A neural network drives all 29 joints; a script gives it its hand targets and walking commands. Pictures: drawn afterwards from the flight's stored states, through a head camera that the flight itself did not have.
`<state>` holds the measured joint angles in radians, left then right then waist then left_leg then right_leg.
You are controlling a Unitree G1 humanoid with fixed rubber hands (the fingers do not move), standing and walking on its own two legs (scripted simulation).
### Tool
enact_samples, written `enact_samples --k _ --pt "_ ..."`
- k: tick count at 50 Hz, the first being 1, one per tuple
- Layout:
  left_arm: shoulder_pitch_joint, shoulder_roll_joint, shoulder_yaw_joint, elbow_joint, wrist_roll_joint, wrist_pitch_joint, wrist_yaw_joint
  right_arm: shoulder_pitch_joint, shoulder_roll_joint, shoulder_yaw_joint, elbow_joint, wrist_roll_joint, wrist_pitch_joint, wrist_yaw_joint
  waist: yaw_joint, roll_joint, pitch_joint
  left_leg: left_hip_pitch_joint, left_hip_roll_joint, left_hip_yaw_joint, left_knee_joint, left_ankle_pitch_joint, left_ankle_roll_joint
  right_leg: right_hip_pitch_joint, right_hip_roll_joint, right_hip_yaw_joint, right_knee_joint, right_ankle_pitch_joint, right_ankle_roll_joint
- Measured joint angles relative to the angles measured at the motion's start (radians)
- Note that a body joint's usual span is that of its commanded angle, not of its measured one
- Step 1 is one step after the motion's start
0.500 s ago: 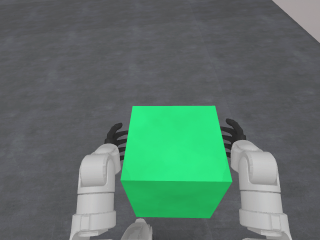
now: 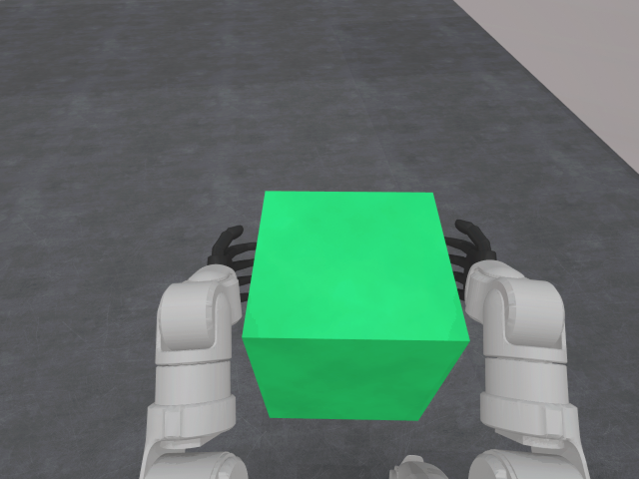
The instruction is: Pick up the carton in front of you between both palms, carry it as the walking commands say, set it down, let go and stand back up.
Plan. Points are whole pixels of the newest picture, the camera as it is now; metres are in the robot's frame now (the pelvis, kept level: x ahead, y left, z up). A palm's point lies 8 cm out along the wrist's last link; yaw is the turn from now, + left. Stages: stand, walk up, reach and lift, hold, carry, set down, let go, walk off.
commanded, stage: carry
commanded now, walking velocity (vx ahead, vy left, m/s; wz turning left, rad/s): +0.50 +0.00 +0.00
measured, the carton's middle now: (346, 312) +0.33 -0.01 +0.02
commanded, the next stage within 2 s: none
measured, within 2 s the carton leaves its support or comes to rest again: neither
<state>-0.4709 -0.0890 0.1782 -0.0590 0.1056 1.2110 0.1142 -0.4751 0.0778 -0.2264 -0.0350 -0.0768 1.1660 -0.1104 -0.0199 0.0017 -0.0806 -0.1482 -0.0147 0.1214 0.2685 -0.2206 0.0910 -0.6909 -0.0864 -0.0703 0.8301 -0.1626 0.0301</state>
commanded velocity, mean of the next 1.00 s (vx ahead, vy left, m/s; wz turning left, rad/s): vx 0.50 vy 0.00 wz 0.00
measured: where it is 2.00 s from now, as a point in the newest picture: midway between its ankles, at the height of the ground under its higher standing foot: (319, 265)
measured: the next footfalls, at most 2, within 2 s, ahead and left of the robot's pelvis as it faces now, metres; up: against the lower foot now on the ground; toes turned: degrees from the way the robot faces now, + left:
right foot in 0.20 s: +0.33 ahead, -0.12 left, +0.00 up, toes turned -9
left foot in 0.68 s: +0.66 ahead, +0.12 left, +0.00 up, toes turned +13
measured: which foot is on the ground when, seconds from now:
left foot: down 0.00-0.22, up 0.24-0.66, down 0.68-1.00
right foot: up 0.00-0.18, down 0.20-0.72, up 0.74-1.00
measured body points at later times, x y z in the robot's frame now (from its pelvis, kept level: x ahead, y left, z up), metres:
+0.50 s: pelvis +0.34 -0.03 +0.00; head +0.31 -0.04 +0.45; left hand +0.59 +0.13 +0.06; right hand +0.61 -0.17 +0.06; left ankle +0.44 +0.13 -0.70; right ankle +0.29 -0.11 -0.75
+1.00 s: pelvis +0.66 +0.04 +0.00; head +0.66 +0.05 +0.45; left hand +0.94 +0.18 +0.08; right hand +0.94 -0.12 +0.09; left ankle +0.62 +0.11 -0.75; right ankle +0.75 -0.13 -0.69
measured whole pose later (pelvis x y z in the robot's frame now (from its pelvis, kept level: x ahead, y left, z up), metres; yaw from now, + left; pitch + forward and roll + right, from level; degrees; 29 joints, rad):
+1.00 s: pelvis +0.66 +0.04 +0.00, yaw +0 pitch +4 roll -2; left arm -0.14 -0.13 0.08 -0.38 0.13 1.23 0.09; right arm -0.14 0.13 -0.11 -0.37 -0.10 1.19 -0.08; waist -0.02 -0.01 -0.11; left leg -0.13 0.05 0.21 0.25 -0.20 0.04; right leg -0.63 -0.12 -0.10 0.82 -0.14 0.02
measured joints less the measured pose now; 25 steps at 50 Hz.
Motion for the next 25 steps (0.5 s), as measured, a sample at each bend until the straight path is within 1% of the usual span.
enact_samples --k 3,6,7,8,9,10,11,12,13,14,15,16,17,19,23,25 --pt "0.082 -0.028 -0.002 -0.078 0.006 -0.002 -0.001 0.072 0.041 -0.002 -0.071 -0.026 -0.001 0.016 0.018 -0.004 -0.020 0.092 0.003 -0.008 -0.049 -0.041 -0.017 0.020 0.007 -0.032 -0.129 0.067 0.000" --pt "0.166 -0.048 -0.007 -0.152 0.004 -0.005 -0.004 0.151 0.079 0.012 -0.141 -0.048 -0.006 0.027 0.029 -0.007 -0.036 0.181 0.005 -0.012 -0.070 -0.102 -0.037 0.072 0.028 -0.074 -0.262 0.131 -0.016" --pt "0.192 -0.054 -0.009 -0.173 0.003 -0.007 -0.006 0.178 0.087 0.021 -0.164 -0.054 -0.007 0.030 0.030 -0.006 -0.039 0.207 0.006 -0.014 -0.064 -0.130 -0.045 0.099 0.038 -0.092 -0.308 0.148 -0.024" --pt "0.214 -0.059 -0.013 -0.187 0.003 -0.010 -0.010 0.201 0.082 0.036 -0.183 -0.048 -0.003 0.046 0.030 -0.001 -0.040 0.228 0.011 -0.018 -0.041 -0.165 -0.053 0.133 0.051 -0.113 -0.351 0.157 -0.033" --pt "0.234 -0.060 -0.024 -0.198 0.004 -0.012 -0.012 0.223 0.074 0.052 -0.199 -0.047 0.000 0.049 0.029 0.003 -0.040 0.238 0.016 -0.023 0.012 -0.209 -0.060 0.178 0.065 -0.136 -0.395 0.160 -0.041" --pt "0.251 -0.056 -0.043 -0.199 0.005 -0.015 -0.013 0.244 0.067 0.062 -0.210 -0.047 0.001 0.050 0.029 0.011 -0.043 0.224 0.027 -0.027 0.111 -0.259 -0.069 0.217 0.077 -0.152 -0.415 0.143 -0.071" --pt "0.263 -0.053 -0.060 -0.184 0.008 -0.025 -0.015 0.261 0.063 0.063 -0.213 -0.048 0.001 0.050 0.033 0.034 -0.043 0.164 0.051 -0.033 0.271 -0.253 -0.075 0.219 0.086 -0.166 -0.375 0.106 -0.106" --pt "0.270 -0.051 -0.071 -0.168 0.010 -0.029 -0.018 0.278 0.061 0.063 -0.213 -0.049 0.002 0.051 0.037 0.041 -0.040 0.082 0.053 -0.059 0.464 -0.237 -0.080 0.221 0.085 -0.172 -0.340 0.067 -0.125" --pt "0.280 -0.049 -0.080 -0.157 0.010 -0.029 -0.019 0.296 0.058 0.067 -0.212 -0.050 0.004 0.051 0.038 0.039 -0.034 -0.005 0.044 -0.079 0.641 -0.231 -0.078 0.235 0.081 -0.174 -0.330 0.039 -0.132" --pt "0.293 -0.047 -0.087 -0.152 0.010 -0.027 -0.019 0.313 0.056 0.075 -0.210 -0.051 0.006 0.051 0.039 0.033 -0.029 -0.086 0.039 -0.086 0.772 -0.218 -0.073 0.259 0.077 -0.173 -0.339 0.025 -0.127" --pt "0.311 -0.045 -0.093 -0.153 0.010 -0.025 -0.020 0.328 0.054 0.084 -0.210 -0.051 0.008 0.051 0.039 0.028 -0.024 -0.156 0.042 -0.084 0.850 -0.194 -0.069 0.288 0.075 -0.172 -0.359 0.018 -0.120" --pt "0.329 -0.043 -0.098 -0.159 0.009 -0.025 -0.020 0.340 0.052 0.093 -0.210 -0.052 0.009 0.051 0.039 0.025 -0.021 -0.217 0.052 -0.078 0.880 -0.166 -0.068 0.318 0.075 -0.169 -0.384 0.013 -0.117" --pt "0.346 -0.042 -0.102 -0.167 0.008 -0.025 -0.021 0.350 0.051 0.102 -0.211 -0.052 0.009 0.051 0.039 0.022 -0.020 -0.270 0.065 -0.071 0.874 -0.137 -0.070 0.348 0.075 -0.165 -0.410 0.009 -0.114" --pt "0.373 -0.040 -0.105 -0.183 0.008 -0.031 -0.022 0.365 0.050 0.118 -0.214 -0.052 0.003 0.051 0.039 0.016 -0.024 -0.351 0.092 -0.059 0.801 -0.088 -0.081 0.407 0.075 -0.155 -0.459 0.000 -0.108" --pt "0.406 -0.038 -0.109 -0.199 0.008 -0.044 -0.028 0.390 0.050 0.139 -0.222 -0.056 -0.008 0.050 0.036 0.008 -0.051 -0.438 0.134 -0.038 0.567 0.008 -0.112 0.524 0.072 -0.138 -0.547 -0.029 -0.091" --pt "0.412 -0.038 -0.112 -0.209 0.007 -0.044 -0.029 0.397 0.049 0.143 -0.234 -0.056 -0.008 0.050 0.033 0.006 -0.063 -0.454 0.143 -0.024 0.461 0.066 -0.118 0.583 0.070 -0.133 -0.578 -0.052 -0.078"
